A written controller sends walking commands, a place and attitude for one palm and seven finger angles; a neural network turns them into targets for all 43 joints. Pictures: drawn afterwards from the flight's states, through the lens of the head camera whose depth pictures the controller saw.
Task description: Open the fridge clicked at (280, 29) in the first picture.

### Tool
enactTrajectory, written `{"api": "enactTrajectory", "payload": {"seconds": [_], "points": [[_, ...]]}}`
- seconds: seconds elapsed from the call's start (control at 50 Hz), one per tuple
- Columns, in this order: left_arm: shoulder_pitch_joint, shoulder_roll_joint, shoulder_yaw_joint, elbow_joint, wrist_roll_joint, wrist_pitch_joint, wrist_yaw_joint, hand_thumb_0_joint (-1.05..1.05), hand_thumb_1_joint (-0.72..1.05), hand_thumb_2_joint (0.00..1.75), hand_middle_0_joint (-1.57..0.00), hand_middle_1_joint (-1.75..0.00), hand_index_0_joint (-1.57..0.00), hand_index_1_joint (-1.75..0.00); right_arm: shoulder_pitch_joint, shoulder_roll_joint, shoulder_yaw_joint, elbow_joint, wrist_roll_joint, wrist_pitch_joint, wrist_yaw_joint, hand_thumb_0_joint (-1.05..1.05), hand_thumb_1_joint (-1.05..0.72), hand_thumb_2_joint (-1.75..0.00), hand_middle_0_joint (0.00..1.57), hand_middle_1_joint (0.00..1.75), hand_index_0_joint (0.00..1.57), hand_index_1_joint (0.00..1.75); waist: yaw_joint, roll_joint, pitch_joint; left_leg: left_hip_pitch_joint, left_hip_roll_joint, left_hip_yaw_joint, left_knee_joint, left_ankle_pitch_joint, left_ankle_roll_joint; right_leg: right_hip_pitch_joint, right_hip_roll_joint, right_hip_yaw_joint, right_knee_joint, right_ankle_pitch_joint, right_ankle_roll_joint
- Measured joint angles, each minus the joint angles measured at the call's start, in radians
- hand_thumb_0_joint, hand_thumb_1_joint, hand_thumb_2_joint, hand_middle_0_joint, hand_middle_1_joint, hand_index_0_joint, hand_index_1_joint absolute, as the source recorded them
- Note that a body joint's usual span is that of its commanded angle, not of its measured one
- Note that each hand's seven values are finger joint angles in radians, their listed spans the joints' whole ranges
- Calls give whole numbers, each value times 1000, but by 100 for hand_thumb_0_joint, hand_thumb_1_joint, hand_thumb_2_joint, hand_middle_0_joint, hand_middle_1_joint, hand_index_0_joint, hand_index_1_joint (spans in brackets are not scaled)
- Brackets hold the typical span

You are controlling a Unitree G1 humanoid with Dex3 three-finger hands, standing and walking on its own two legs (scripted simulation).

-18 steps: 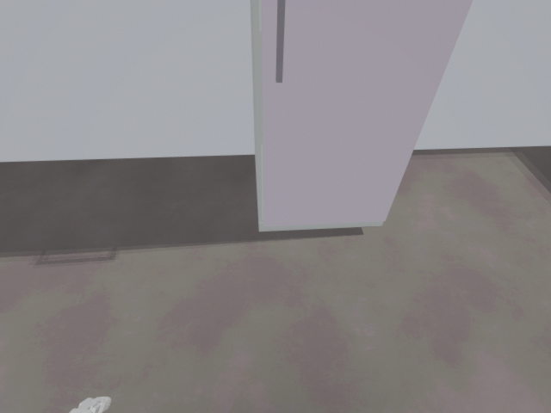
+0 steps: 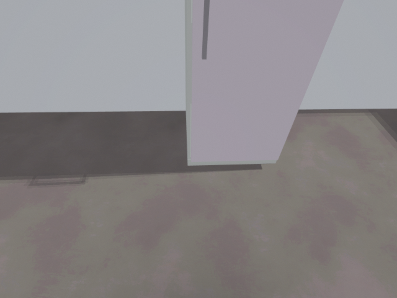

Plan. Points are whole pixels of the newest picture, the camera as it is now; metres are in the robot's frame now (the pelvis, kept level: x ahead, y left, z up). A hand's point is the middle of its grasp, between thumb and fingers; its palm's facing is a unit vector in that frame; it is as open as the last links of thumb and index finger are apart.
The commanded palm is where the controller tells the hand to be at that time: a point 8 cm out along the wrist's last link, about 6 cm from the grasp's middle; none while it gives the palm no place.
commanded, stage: stand and wait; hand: left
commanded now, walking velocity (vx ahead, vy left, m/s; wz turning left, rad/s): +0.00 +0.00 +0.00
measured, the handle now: (206, 7) +0.99 +0.05 +0.21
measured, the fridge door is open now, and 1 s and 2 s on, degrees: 0 0 0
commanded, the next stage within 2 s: look at it before walking up in 0.46 s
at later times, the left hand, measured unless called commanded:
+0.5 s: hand out of the picture +0.06 +0.24 -0.16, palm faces -0.02 -0.94 -0.33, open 7.4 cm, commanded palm none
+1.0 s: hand out of the picture +0.08 +0.24 -0.15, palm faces -0.02 -0.94 -0.33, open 7.4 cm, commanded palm none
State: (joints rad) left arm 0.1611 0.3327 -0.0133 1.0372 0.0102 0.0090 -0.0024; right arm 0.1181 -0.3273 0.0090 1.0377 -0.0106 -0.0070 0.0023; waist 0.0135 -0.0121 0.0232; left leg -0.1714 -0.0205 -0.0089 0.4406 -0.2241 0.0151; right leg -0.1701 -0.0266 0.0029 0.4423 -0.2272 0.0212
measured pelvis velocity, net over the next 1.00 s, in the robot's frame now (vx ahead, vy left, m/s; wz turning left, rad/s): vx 0.01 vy -0.01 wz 0.00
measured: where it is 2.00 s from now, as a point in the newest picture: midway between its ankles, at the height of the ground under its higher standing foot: outside the picture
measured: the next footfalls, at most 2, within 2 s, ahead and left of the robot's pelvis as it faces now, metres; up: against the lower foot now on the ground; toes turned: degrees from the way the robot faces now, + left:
none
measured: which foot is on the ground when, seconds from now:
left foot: down 0.00-1.00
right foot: down 0.00-1.00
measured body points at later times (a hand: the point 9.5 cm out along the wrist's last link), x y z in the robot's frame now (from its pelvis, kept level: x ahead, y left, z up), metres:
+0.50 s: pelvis -0.01 -0.01 +0.00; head -0.01 -0.01 +0.45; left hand +0.06 +0.29 -0.13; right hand +0.06 -0.30 -0.13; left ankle +0.01 +0.11 -0.74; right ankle +0.01 -0.13 -0.74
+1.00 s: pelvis +0.01 -0.01 +0.00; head +0.01 -0.01 +0.45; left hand +0.08 +0.29 -0.13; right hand +0.09 -0.31 -0.13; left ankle +0.01 +0.11 -0.74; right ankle +0.01 -0.13 -0.74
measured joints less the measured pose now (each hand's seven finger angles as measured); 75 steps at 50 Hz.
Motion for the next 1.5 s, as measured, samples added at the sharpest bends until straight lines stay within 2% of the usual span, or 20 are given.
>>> {"api": "enactTrajectory", "payload": {"seconds": [0.28,0.72,1.24,1.32,1.44,1.5], "points": [[17,10,7,54,-2,-4,2,0,90,90,-20,-30,-20,-30,35,-10,-6,66,4,4,0,0,-91,-90,20,30,21,30,-5,5,11,3,7,-4,-28,25,-7,5,7,-4,-31,26,-6],[-20,6,6,49,0,-13,2,0,90,90,-20,-30,-20,-30,13,-8,-3,75,5,-3,1,0,-91,-90,20,30,21,30,-9,8,5,13,15,-3,-54,30,-15,10,15,-3,-49,30,-13],[-20,12,9,53,0,-9,2,0,90,90,-20,-30,-20,-30,-6,-13,2,70,5,-4,-4,0,-91,-90,20,30,21,30,0,8,9,46,18,-1,-83,32,-18,41,18,-1,-76,31,-15],[-6,3,19,35,-1,10,9,0,90,90,-20,-30,-20,-30,-10,-1,-6,49,3,4,-16,0,-91,-90,20,30,21,30,11,10,15,25,28,24,-50,16,-21,5,27,24,-38,23,-16],[33,-32,32,-9,3,46,1,0,90,90,-20,-30,-20,-30,9,55,-18,-12,1,23,-24,0,-91,-90,20,30,21,30,13,-7,39,-22,42,86,37,-30,-25,-94,43,77,107,-25,-20],[50,-55,41,-31,3,58,-6,0,90,90,-20,-30,-20,-30,20,81,-25,-31,0,27,-22,0,-91,-90,20,30,21,30,20,-13,61,-30,55,126,81,-54,-30,-156,34,39,267,-141,-13]]}}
